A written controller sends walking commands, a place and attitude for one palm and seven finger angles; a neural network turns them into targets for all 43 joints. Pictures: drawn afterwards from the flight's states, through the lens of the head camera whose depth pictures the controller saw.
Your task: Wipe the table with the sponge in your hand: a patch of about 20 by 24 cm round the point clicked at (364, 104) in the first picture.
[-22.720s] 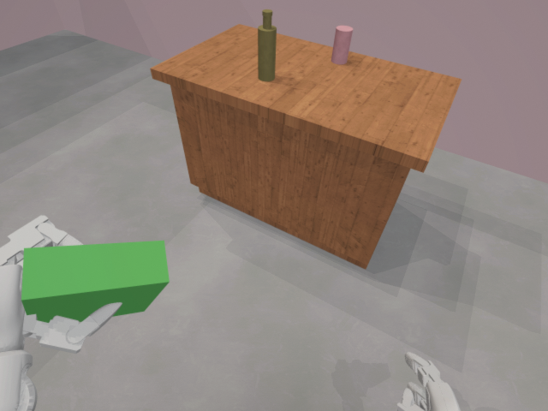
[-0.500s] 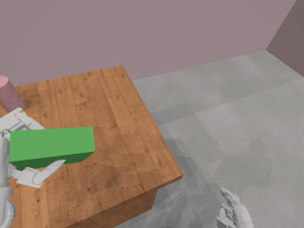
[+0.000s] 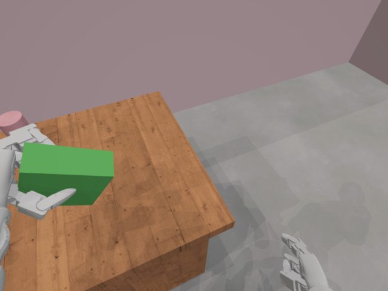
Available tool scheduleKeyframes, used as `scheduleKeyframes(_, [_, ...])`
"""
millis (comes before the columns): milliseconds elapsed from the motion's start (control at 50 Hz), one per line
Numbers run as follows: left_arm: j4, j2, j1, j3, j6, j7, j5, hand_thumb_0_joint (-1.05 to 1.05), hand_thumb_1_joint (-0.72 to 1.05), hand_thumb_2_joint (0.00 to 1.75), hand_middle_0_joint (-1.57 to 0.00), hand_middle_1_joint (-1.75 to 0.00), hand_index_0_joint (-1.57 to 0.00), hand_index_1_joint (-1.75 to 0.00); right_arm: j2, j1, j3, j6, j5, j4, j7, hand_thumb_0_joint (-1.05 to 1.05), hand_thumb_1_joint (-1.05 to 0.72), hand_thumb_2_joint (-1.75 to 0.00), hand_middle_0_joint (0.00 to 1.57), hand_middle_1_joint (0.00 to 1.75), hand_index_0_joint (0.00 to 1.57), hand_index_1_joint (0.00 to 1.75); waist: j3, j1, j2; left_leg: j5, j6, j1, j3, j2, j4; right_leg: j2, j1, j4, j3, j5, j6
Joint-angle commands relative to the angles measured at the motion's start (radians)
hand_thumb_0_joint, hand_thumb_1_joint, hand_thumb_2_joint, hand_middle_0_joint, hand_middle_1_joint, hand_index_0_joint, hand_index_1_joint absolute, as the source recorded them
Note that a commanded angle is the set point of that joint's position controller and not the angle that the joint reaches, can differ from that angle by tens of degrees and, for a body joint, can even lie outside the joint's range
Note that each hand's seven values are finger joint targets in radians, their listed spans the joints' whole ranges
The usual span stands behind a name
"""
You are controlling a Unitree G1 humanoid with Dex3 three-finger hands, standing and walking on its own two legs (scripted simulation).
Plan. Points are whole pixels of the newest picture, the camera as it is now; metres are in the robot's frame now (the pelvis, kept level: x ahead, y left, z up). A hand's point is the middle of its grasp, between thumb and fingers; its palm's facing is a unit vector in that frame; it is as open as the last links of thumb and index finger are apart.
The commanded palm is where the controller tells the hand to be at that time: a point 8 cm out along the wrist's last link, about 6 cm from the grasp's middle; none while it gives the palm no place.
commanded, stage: turn the palm down, sponge in hand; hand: left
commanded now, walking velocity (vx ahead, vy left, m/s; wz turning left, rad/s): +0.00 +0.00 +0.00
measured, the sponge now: (77, 179) +0.26 +0.23 +0.13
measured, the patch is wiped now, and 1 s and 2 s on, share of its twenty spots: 0.00 0.00 0.00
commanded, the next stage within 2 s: move the sponge above the wiping area in 1.98 s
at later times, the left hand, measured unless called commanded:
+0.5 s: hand (75, 196) +0.22 +0.22 +0.14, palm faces +0.23 -0.57 -0.79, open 9.0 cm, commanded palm +0.17 +0.26 +0.18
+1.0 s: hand (59, 196) +0.23 +0.25 +0.13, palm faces +0.23 -0.30 -0.93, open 9.0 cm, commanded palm +0.19 +0.26 +0.17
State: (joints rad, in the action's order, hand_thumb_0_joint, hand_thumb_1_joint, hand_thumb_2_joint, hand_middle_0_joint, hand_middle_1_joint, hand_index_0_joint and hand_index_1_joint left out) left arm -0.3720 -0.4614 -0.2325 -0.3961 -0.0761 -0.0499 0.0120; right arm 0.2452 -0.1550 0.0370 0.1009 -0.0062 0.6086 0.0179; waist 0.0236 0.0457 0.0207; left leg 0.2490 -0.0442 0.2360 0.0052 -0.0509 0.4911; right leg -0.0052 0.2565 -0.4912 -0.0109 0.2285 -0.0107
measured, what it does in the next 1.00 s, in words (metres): stands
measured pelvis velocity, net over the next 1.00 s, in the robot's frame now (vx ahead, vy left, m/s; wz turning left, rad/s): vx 0.02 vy -0.04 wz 0.02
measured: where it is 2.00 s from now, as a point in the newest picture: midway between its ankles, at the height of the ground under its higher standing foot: outside the picture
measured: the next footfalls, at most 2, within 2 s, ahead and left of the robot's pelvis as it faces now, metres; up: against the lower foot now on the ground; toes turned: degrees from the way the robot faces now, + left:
none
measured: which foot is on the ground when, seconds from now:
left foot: down 0.00-1.00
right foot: down 0.00-1.00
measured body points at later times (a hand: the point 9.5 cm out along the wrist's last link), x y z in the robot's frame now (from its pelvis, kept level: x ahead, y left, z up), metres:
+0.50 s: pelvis +0.00 -0.06 -0.01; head +0.01 -0.08 +0.43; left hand +0.21 +0.25 +0.18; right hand +0.20 -0.29 -0.10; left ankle +0.01 +0.09 -0.74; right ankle +0.02 -0.11 -0.74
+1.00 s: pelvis +0.02 -0.04 -0.01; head +0.02 -0.07 +0.44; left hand +0.21 +0.27 +0.18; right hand +0.24 -0.26 -0.10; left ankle +0.01 +0.09 -0.74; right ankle +0.02 -0.11 -0.74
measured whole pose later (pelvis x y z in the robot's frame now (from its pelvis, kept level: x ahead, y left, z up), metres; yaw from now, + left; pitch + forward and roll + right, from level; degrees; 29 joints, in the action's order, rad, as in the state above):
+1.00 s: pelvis +0.02 -0.04 -0.01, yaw +1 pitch +2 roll +1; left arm -0.42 -0.60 -0.36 -0.19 -0.27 0.09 -0.48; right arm 0.27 -0.13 0.01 -0.02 -0.06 0.56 -0.11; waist -0.04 0.08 0.08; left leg 0.33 0.00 0.31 -0.02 -0.02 0.62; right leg -0.04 0.33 -0.63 -0.04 0.33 -0.06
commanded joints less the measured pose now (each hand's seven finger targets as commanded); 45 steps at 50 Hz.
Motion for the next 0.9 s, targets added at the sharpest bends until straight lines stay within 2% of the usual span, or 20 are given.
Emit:
scheduleKeyframes(0, [-0.333,-0.241,-0.038,-0.157,0.152,0.056,-0.030,0.00,0.10,1.30,-1.20,-1.60,-1.20,-1.60,0.132,0.136,-0.077,0.036,0.029,-0.187,-0.022,0.00,-0.90,-0.90,0.20,0.30,0.20,0.30,-0.187,0.029,-0.007,-0.163,0.053,-0.033,-0.055,0.057,-0.056,-0.038,-0.016,-0.016,-0.079,-0.078,-0.026])
scheduleKeyframes(40, [-0.377,-0.282,-0.039,-0.215,0.232,0.116,-0.037,0.00,0.10,1.30,-1.20,-1.60,-1.20,-1.60,0.117,0.137,-0.080,0.030,0.039,-0.184,-0.035,0.00,-0.90,-0.90,0.20,0.30,0.20,0.30,-0.227,0.035,0.026,-0.143,0.048,-0.018,-0.046,0.051,-0.029,-0.033,-0.019,-0.026,-0.068,-0.054,-0.025])
scheduleKeyframes(60, [-0.382,-0.375,-0.022,-0.291,0.238,0.154,-0.054,0.00,0.10,1.30,-1.20,-1.60,-1.20,-1.60,0.125,0.131,-0.082,0.023,0.032,-0.172,-0.039,0.00,-0.90,-0.90,0.20,0.30,0.20,0.30,-0.228,0.035,0.080,-0.092,0.042,-0.005,-0.036,0.051,-0.021,-0.035,-0.004,-0.024,-0.047,-0.024,-0.025])
scheduleKeyframes(80, [-0.378,-0.270,0.009,-0.195,0.246,0.173,-0.066,0.00,0.10,1.30,-1.20,-1.60,-1.20,-1.60,0.088,0.135,-0.074,0.024,0.032,-0.178,-0.043,0.00,-0.90,-0.90,0.20,0.30,0.20,0.30,-0.214,0.028,0.114,-0.096,0.042,0.014,-0.035,0.040,-0.012,-0.020,-0.003,-0.025,-0.054,-0.019,-0.028])
scheduleKeyframes(120, [-0.266,-0.259,-0.017,-0.180,0.223,0.192,-0.080,0.00,0.10,1.30,-1.20,-1.60,-1.20,-1.60,0.107,0.102,-0.084,0.019,0.024,-0.143,-0.057,0.00,-0.90,-0.90,0.20,0.30,0.20,0.30,-0.161,0.001,0.127,-0.057,0.036,0.036,-0.023,0.037,0.014,-0.009,0.039,-0.011,-0.045,-0.005,-0.021])
scheduleKeyframes(160, [-0.163,-0.314,0.006,-0.188,0.158,0.176,-0.097,0.00,0.10,1.30,-1.20,-1.60,-1.20,-1.60,0.127,0.089,-0.082,0.010,0.010,-0.129,-0.074,0.00,-0.90,-0.90,0.20,0.30,0.20,0.30,-0.119,-0.014,0.114,0.013,0.026,0.066,-0.016,0.029,0.027,-0.001,0.064,0.014,-0.019,0.048,-0.014])
scheduleKeyframes(180, [-0.157,-0.257,0.053,-0.112,0.135,0.147,-0.093,0.00,0.10,1.30,-1.20,-1.60,-1.20,-1.60,0.124,0.104,-0.077,0.009,0.005,-0.142,-0.085,0.00,-0.90,-0.90,0.20,0.30,0.20,0.30,-0.124,-0.026,0.092,0.024,0.020,0.064,-0.016,0.026,0.031,0.012,0.057,0.024,-0.016,0.059,-0.009])
scheduleKeyframes(260, [-0.104,-0.323,0.115,-0.062,0.056,0.054,-0.128,0.00,0.10,1.30,-1.20,-1.60,-1.20,-1.60,0.136,0.130,-0.065,0.016,-0.018,-0.166,-0.127,0.00,-0.90,-0.90,0.20,0.30,0.20,0.30,-0.097,-0.020,0.042,0.062,0.009,0.062,-0.003,0.017,0.050,0.027,0.069,0.069,0.046,0.166,0.001])
scheduleKeyframes(280, [-0.138,-0.293,0.147,-0.015,0.064,0.037,-0.144,0.00,0.10,1.30,-1.20,-1.60,-1.20,-1.60,0.128,0.132,-0.063,0.019,-0.014,-0.178,-0.132,0.00,-0.90,-0.90,0.20,0.30,0.20,0.30,-0.114,-0.022,0.025,0.051,0.007,0.063,-0.006,0.016,0.055,0.037,0.055,0.072,0.049,0.171,0.005])
scheduleKeyframes(340, [-0.166,-0.368,0.113,-0.076,0.106,0.031,-0.181,0.00,0.10,1.30,-1.20,-1.60,-1.20,-1.60,0.126,0.121,-0.074,0.021,-0.003,-0.185,-0.142,0.00,-0.90,-0.90,0.20,0.30,0.20,0.30,-0.154,0.006,-0.017,0.000,0.007,0.080,-0.014,0.022,0.084,0.049,0.015,0.057,0.091,0.163,0.009])
scheduleKeyframes(360, [-0.169,-0.428,0.106,-0.139,0.115,0.044,-0.193,0.00,0.10,1.30,-1.20,-1.60,-1.20,-1.60,0.124,0.128,-0.074,0.023,-0.009,-0.182,-0.138,0.00,-0.90,-0.90,0.20,0.30,0.20,0.30,-0.152,0.019,0.015,-0.005,0.012,0.078,-0.008,0.021,0.090,0.045,0.017,0.063,0.111,0.180,0.004])
scheduleKeyframes(380, [-0.189,-0.384,0.109,-0.114,0.129,0.054,-0.199,0.00,0.10,1.30,-1.20,-1.60,-1.20,-1.60,0.111,0.129,-0.074,0.021,-0.003,-0.193,-0.133,0.00,-0.90,-0.90,0.20,0.30,0.20,0.30,-0.180,0.021,0.011,-0.025,0.013,0.090,-0.011,0.021,0.099,0.055,-0.005,0.046,0.106,0.147,0.005])
scheduleKeyframes(460, [-0.145,-0.454,-0.038,-0.235,0.108,0.111,-0.209,0.00,0.10,1.30,-1.20,-1.60,-1.20,-1.60,0.121,0.092,-0.088,0.001,-0.008,-0.189,-0.119,0.00,-0.90,-0.90,0.20,0.30,0.20,0.30,-0.193,0.058,0.028,-0.088,0.022,0.121,-0.007,0.029,0.116,0.060,-0.041,0.005,0.127,-0.010,0.004])
scheduleKeyframes(480, [-0.177,-0.375,-0.036,-0.163,0.093,0.117,-0.208,0.00,0.10,1.30,-1.20,-1.60,-1.20,-1.60,0.113,0.102,-0.084,-0.006,-0.011,-0.207,-0.114,0.00,-0.90,-0.90,0.20,0.30,0.20,0.30,-0.198,0.048,0.037,-0.108,0.024,0.128,-0.007,0.033,0.121,0.074,-0.057,-0.014,0.122,-0.084,0.007])
scheduleKeyframes(500, [-0.167,-0.409,-0.087,-0.201,0.072,0.129,-0.215,0.00,0.10,1.30,-1.20,-1.60,-1.20,-1.60,0.125,0.077,-0.093,-0.013,-0.013,-0.201,-0.113,0.00,-0.90,-0.90,0.20,0.30,0.20,0.30,-0.212,0.054,0.016,-0.119,0.024,0.126,-0.005,0.036,0.127,0.069,-0.059,-0.023,0.119,-0.126,0.009])
scheduleKeyframes(620, [-0.173,-0.372,-0.102,-0.100,-0.040,0.116,-0.270,0.00,0.10,1.30,-1.20,-1.60,-1.20,-1.60,0.139,0.088,-0.088,-0.040,-0.034,-0.233,-0.129,0.00,-0.90,-0.90,0.20,0.30,0.20,0.30,-0.173,0.029,-0.057,-0.096,0.008,0.149,-0.004,0.036,0.139,0.071,-0.023,-0.019,0.118,-0.130,0.030])
scheduleKeyframes(760, [-0.287,-0.416,-0.070,-0.076,-0.026,0.167,-0.415,0.00,0.10,1.30,-1.20,-1.60,-1.20,-1.60,0.132,0.102,-0.089,-0.028,-0.030,-0.229,-0.142,0.00,-0.90,-0.90,0.20,0.30,0.20,0.30,-0.246,0.033,0.036,-0.151,-0.001,0.067,-0.013,0.026,0.128,0.035,0.011,-0.041,0.089,-0.132,0.006])
scheduleKeyframes(780, [-0.305,-0.371,-0.045,-0.035,-0.030,0.177,-0.429,0.00,0.10,1.30,-1.20,-1.60,-1.20,-1.60,0.125,0.111,-0.085,-0.028,-0.027,-0.234,-0.140,0.00,-0.90,-0.90,0.20,0.30,0.20,0.30,-0.262,0.025,0.027,-0.163,-0.003,0.061,-0.013,0.030,0.124,0.040,0.003,-0.048,0.067,-0.147,0.007])
scheduleKeyframes(860, [-0.235,-0.413,-0.061,-0.062,-0.116,0.205,-0.486,0.00,0.10,1.30,-1.20,-1.60,-1.20,-1.60,0.131,0.136,-0.079,-0.050,-0.035,-0.213,-0.139,0.00,-0.90,-0.90,0.20,0.30,0.20,0.30,-0.213,0.043,0.049,-0.159,0.008,0.071,-0.024,0.031,0.089,0.026,0.001,-0.033,0.069,-0.124,-0.008])
scheduleKeyframes(880, [-0.239,-0.354,-0.018,0.003,-0.140,0.198,-0.494,0.00,0.10,1.30,-1.20,-1.60,-1.20,-1.60,0.123,0.154,-0.070,-0.056,-0.039,-0.223,-0.137,0.00,-0.90,-0.90,0.20,0.30,0.20,0.30,-0.213,0.035,0.051,-0.157,0.007,0.069,-0.024,0.035,0.076,0.032,-0.004,-0.028,0.047,-0.112,-0.005])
